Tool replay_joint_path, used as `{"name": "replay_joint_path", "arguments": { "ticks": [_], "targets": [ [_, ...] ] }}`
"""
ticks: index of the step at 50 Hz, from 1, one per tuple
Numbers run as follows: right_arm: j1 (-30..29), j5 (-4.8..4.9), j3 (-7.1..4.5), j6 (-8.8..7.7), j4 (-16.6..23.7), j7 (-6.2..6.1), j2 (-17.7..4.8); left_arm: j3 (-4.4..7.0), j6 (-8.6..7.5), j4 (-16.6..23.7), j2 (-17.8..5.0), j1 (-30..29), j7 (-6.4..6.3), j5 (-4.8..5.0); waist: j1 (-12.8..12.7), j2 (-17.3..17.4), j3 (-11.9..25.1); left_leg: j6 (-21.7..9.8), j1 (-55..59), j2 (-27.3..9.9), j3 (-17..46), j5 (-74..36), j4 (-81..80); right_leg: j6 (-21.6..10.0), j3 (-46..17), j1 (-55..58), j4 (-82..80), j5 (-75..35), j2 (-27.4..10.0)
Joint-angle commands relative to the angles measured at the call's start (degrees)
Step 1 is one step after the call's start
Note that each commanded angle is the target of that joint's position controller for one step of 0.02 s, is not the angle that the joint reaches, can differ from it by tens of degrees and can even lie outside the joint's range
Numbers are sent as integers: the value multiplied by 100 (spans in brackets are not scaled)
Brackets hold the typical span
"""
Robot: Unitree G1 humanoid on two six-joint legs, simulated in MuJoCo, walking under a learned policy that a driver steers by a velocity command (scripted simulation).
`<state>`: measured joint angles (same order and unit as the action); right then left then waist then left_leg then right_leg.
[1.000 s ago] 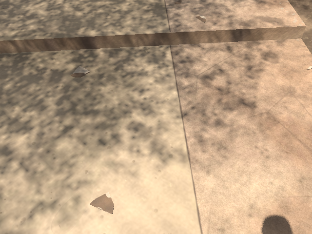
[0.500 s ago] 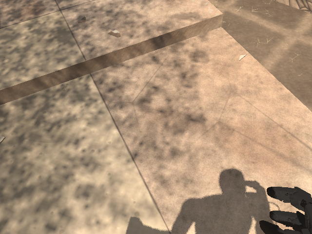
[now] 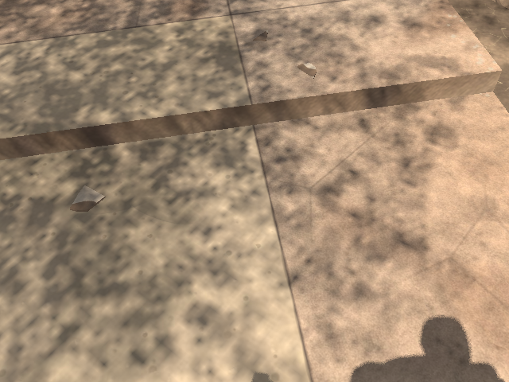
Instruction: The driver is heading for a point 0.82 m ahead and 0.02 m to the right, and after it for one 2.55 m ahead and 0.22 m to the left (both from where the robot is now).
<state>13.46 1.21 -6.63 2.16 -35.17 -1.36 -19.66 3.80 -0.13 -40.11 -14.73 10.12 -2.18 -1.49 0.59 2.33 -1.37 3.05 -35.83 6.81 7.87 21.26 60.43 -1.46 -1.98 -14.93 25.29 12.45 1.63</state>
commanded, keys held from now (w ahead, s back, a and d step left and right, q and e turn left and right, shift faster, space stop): q+shift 0.22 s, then e+shift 0.04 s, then w+e+shift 0.52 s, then e+shift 0.22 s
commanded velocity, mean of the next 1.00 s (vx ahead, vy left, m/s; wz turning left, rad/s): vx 0.44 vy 0.00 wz -0.14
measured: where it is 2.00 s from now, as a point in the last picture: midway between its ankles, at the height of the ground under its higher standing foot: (279, 262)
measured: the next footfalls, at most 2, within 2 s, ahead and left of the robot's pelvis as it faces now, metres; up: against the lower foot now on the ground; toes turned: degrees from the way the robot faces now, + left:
left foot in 0.32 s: +0.02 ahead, +0.17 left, +0.00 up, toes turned +19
right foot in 0.84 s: +0.45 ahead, +0.03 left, +0.00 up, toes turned -8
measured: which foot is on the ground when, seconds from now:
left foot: up 0.00-0.30, down 0.32-0.86, up 0.88-1.00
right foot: down 0.00-0.32, up 0.34-0.82, down 0.84-1.00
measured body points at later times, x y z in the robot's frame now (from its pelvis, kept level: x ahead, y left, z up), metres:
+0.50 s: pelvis +0.06 +0.08 +0.00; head +0.06 +0.10 +0.45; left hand +0.08 +0.38 -0.12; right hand +0.23 -0.15 -0.09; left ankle -0.01 +0.16 -0.74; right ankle +0.12 -0.08 -0.64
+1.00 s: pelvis +0.38 +0.05 -0.02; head +0.42 +0.05 +0.43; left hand +0.54 +0.31 -0.12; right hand +0.48 -0.23 -0.11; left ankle +0.32 +0.25 -0.62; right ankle +0.41 +0.03 -0.74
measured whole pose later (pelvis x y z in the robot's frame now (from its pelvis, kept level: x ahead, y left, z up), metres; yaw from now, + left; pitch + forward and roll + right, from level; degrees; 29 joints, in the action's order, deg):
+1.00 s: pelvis +0.38 +0.05 -0.02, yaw -12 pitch +1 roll +0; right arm 10.8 0.2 -1.0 -7.7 -38.5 -1.0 -14.4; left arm 4.2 -2.6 -40.0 -17.9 15.6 1.9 1.4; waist 0.1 -0.1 -4.6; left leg 1.8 -26.6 -2.6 6.6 22.1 78.6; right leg -10.0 1.3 -18.2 29.8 12.0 10.7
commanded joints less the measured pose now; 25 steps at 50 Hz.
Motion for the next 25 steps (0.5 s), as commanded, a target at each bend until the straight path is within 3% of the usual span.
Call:
{"name": "replay_joint_path", "arguments": {
  "ticks": [1, 3, 5, 9, 11, 13, 14, 15, 16, 17, 18, 19, 20, 21, 22, 24, 25],
  "targets": [
    [271, -8, -35, 16, 286, 53, -293, 45, -116, 646, -527, -750, -109, 55, 157, -646, 282, 253, -683, -624, -366, -257, 1504, -966, -615, 545, -750, -1758, -1426],
    [-289, 49, 68, 17, 545, 88, -188, 78, -43, 538, -654, -318, -139, 18, -182, -796, 206, 417, -1006, -882, -585, -509, 889, -1087, -391, 1042, -731, -1939, -1446],
    [-579, 35, 140, 12, 740, 155, -109, 148, 29, 453, -862, -22, -137, 10, -382, -914, 297, 498, -958, -1061, -675, -462, 318, -1183, -281, 1403, -664, -2173, -1622],
    [-666, 17, 197, 15, 863, 279, -70, 293, 65, 419, -1221, -96, -44, 60, -378, -1079, 439, 322, -60, -1154, -1009, -311, -757, -1125, 218, 1184, -551, -2354, -1867],
    [-620, 29, 150, 62, 836, 299, -167, 341, 29, 387, -1294, -181, 23, 130, -311, -1186, 464, 155, 433, -1057, -1221, -271, -1263, -995, 454, 1033, -415, -2436, -1953],
    [-642, 12, 143, 82, 869, 296, -132, 338, -37, 268, -1278, -18, 87, 281, -271, -1180, 539, -102, 1028, -816, -1211, -98, -2112, -916, 341, 953, -120, -2524, -1964],
    [-454, 13, 150, 82, 775, 287, -52, 337, -56, 200, -1294, 23, 122, 381, -144, -1107, 708, -291, 1568, -626, -1320, -283, -2777, -804, 346, 826, -7, -1565, -1930],
    [37, 44, 117, 57, 548, 269, -91, 264, -88, 112, -1123, 114, 164, 436, 56, -932, 861, -512, 2644, -459, -1348, -356, -3334, -670, 426, 189, 246, -241, -1803],
    [795, 99, 53, 4, 257, 223, -233, 63, -155, 73, -605, 161, 252, 297, 336, -294, 1168, -710, 4165, -799, -765, -306, -3452, -387, 755, -927, 1001, 1209, -1512],
    [1389, -16, -19, -107, 211, 147, -866, -185, -250, 392, 4, -178, 395, 82, 568, 1430, 1320, -1366, 5331, -2578, 1780, 899, -4001, 138, 1182, -2958, 3322, 2729, -833],
    [1470, -83, -117, -299, 278, 171, -1168, 35, -365, 510, -634, -602, 388, 377, 891, 1117, 1048, -2190, 4687, -3340, 3143, 2456, -4834, 74, 290, -4046, 4351, 2389, -590],
    [1351, -82, -39, -466, 160, 190, -929, 144, -404, 598, -984, -922, 388, 539, 888, 785, 453, -2022, 4384, -3120, 2727, 2955, -4993, -82, -51, -4399, 4706, 1778, -780],
    [1038, -82, 45, -582, 102, 182, -706, 160, -429, 521, -966, -744, 387, 514, 618, 855, 75, -1758, 4050, -2902, 2153, 2544, -5014, -177, -201, -4514, 4658, 1108, -817],
    [632, -88, 122, -644, 147, 172, -484, 177, -437, 346, -950, -455, 361, 398, 374, 733, 19, -1518, 3750, -2653, 1565, 1944, -5002, -154, -367, -4277, 4588, 556, -855],
    [394, -108, 183, -701, 148, 174, -318, 220, -419, 231, -981, -192, 360, 365, 195, 783, -109, -1325, 3418, -2459, 962, 1431, -5126, -83, -523, -4004, 4469, 84, -854],
    [341, -186, 216, -835, 62, 171, -139, 216, -352, 33, -810, 138, 345, 383, 42, 612, -100, -1070, 3338, -2255, 120, 502, -5280, 24, -583, -3875, 4589, -688, -751],
    [573, -407, 217, -743, -125, 187, -352, 150, -156, -103, -575, 234, 529, -271, -36, 22, -105, -783, 2886, -2066, -465, 105, -5438, 102, -189, -3337, 4570, -671, -479]
  ]
}}
Velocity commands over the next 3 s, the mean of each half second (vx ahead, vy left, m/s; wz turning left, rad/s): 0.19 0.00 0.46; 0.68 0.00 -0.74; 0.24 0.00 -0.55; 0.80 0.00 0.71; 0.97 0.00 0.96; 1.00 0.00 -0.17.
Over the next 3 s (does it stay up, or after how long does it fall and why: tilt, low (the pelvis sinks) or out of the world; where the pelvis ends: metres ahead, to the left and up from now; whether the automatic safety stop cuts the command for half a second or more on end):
stays up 1.77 0.24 0.08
